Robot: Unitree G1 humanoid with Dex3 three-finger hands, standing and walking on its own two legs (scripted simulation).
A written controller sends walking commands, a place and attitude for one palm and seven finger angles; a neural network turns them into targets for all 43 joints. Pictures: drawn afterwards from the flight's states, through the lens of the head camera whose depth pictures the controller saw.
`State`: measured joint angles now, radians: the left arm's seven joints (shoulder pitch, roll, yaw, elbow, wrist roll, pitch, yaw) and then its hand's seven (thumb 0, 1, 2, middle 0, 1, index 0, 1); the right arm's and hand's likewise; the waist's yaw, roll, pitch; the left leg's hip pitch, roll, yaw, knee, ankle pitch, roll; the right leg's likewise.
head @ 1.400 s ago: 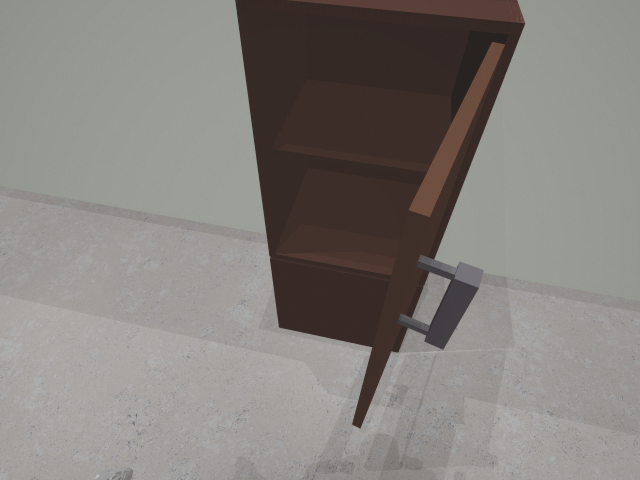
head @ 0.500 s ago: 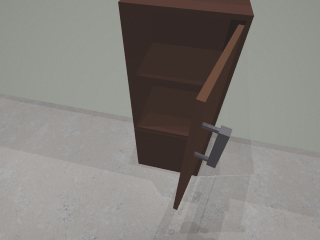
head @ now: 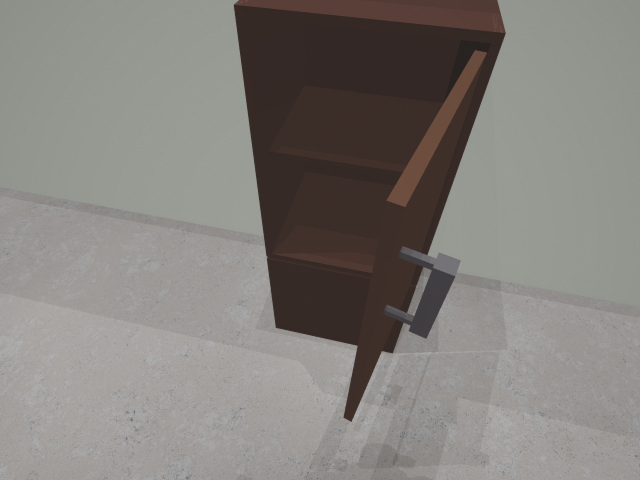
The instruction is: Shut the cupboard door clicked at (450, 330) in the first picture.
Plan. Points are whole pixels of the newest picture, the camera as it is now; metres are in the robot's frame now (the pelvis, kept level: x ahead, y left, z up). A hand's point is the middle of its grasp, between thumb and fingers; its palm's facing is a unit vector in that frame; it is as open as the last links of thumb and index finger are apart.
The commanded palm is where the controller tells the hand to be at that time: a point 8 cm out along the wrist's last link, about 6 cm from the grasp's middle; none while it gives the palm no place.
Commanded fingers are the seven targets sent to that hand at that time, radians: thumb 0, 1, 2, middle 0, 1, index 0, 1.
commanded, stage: look at it before walking up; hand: left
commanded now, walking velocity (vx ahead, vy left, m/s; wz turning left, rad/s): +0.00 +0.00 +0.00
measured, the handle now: (415, 292) +0.33 -0.09 +0.08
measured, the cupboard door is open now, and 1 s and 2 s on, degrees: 76 76 76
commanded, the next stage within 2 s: walk to a spot facing it in 0.04 s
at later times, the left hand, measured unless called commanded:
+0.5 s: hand out of the picture +0.05 +0.19 -0.18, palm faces -0.13 -0.95 -0.27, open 7.4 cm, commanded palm none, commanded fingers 0.00 0.90 0.90 -0.20 -0.30 -0.20 -0.30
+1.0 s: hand out of the picture +0.10 +0.19 -0.18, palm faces -0.33 -0.91 -0.24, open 7.4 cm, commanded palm none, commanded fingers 0.00 0.90 0.90 -0.20 -0.30 -0.20 -0.30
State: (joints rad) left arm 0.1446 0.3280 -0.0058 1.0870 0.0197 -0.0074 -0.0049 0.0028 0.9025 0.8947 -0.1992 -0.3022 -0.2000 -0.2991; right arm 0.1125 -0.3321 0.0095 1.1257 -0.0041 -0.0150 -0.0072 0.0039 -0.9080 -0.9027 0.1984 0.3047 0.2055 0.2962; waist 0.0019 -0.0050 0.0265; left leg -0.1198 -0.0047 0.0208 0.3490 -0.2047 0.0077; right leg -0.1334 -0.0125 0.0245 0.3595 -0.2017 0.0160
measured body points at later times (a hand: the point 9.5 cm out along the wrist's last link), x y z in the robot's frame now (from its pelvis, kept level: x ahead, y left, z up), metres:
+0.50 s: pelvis -0.01 -0.02 -0.02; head +0.01 -0.04 +0.43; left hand +0.06 +0.24 -0.16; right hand +0.03 -0.28 -0.17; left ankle -0.01 +0.11 -0.75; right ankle -0.02 -0.11 -0.74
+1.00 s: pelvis -0.02 +0.01 -0.01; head +0.01 +0.01 +0.44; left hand +0.12 +0.24 -0.16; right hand -0.01 -0.27 -0.14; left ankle +0.00 +0.13 -0.74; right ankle -0.02 -0.11 -0.75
